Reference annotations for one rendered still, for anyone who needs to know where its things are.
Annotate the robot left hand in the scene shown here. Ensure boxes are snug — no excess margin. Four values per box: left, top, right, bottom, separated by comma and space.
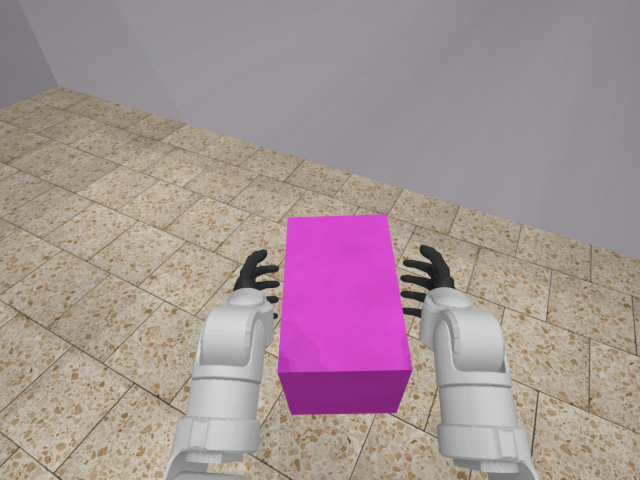
233, 249, 280, 319

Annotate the robot right hand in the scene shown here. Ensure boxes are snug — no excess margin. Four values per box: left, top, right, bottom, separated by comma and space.
400, 245, 455, 318

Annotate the robot left forearm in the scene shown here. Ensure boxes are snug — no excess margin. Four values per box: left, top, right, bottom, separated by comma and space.
162, 288, 274, 480

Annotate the carton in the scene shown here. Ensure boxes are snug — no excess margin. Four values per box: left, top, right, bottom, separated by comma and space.
278, 214, 413, 415

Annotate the robot right forearm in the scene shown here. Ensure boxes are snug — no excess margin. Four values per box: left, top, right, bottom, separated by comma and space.
419, 287, 539, 480

